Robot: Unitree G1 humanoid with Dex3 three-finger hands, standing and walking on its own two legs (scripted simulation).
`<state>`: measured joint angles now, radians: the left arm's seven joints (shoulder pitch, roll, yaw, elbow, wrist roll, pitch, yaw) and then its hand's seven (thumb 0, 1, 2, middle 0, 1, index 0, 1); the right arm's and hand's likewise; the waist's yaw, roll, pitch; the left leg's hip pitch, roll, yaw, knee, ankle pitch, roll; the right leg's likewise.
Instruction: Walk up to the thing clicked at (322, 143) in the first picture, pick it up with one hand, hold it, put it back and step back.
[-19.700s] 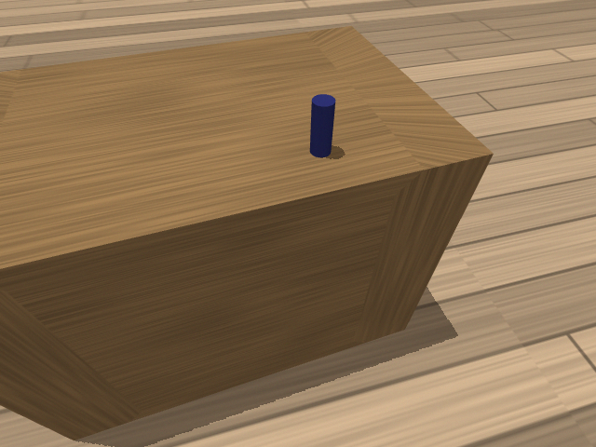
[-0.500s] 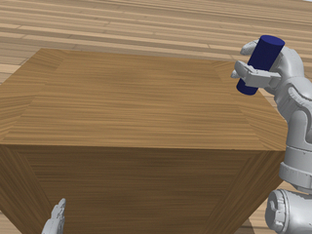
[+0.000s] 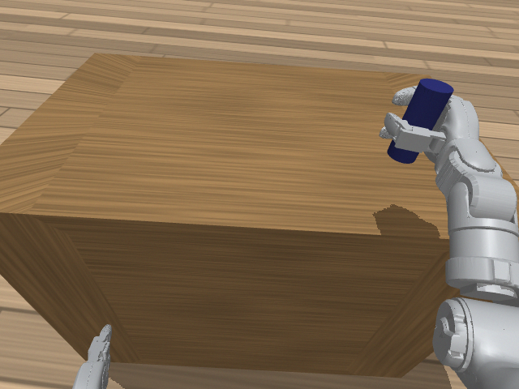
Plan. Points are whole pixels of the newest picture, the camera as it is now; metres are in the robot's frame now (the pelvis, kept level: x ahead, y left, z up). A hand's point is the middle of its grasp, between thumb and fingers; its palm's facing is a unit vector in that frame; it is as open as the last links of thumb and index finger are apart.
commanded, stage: crouch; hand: right
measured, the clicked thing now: (417, 123) +0.42 -0.20 +0.24
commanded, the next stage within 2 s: lower in 0.56 s
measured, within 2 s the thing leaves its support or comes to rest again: rests again in 1.98 s
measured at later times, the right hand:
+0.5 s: hand (395, 130) +0.46 -0.19 +0.20, palm faces +0.13 +0.99 -0.01, open 5.5 cm
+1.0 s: hand (382, 150) +0.48 -0.19 +0.15, palm faces +0.12 +0.99 +0.00, open 5.6 cm
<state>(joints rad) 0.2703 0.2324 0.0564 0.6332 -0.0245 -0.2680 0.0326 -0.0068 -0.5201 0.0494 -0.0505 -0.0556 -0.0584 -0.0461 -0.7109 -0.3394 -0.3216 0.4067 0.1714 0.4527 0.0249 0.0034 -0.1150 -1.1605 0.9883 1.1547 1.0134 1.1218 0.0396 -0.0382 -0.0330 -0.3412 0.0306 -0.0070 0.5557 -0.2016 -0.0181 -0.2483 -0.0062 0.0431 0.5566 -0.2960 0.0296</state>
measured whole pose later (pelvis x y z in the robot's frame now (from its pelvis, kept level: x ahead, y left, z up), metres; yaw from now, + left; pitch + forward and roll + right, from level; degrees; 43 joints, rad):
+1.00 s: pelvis +0.02 -0.01 +0.00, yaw +1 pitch +6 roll +0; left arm 0.26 0.22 0.07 0.56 -0.01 -0.17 0.05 -0.01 -0.53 0.05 -0.06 -0.05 -0.05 -0.05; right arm -0.73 -0.37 -0.33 0.80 0.14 -0.01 0.09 0.01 -0.13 -1.15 0.98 1.17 1.00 1.13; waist 0.07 -0.01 -0.05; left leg -0.47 0.02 -0.03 0.59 -0.23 -0.02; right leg -0.38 -0.01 0.02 0.60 -0.34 0.02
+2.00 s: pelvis +0.01 -0.01 -0.02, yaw +1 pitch +12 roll +0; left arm 0.30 0.23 0.04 0.37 -0.01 -0.12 0.05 -0.01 -0.54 0.05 -0.06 -0.05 -0.05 -0.05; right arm -0.80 -0.43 -0.38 1.01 0.11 -0.22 0.11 0.01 -0.14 -1.13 0.98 1.17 1.00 1.13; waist 0.13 0.01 -0.08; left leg -0.67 0.01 -0.02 0.74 -0.27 -0.02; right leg -0.59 -0.02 0.03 0.78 -0.40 0.02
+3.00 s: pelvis +0.01 -0.01 -0.03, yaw +1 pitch +12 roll +0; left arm 0.34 0.23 0.04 0.28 -0.01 -0.09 0.05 -0.01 -0.51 0.04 -0.06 -0.05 -0.06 -0.05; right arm -0.77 -0.43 -0.40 0.95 0.10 -0.20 0.11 -0.01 0.39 -0.15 0.37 0.24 0.35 0.24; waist 0.13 0.01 -0.09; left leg -0.70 0.01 -0.03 0.78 -0.29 -0.02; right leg -0.61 -0.02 0.03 0.82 -0.42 0.03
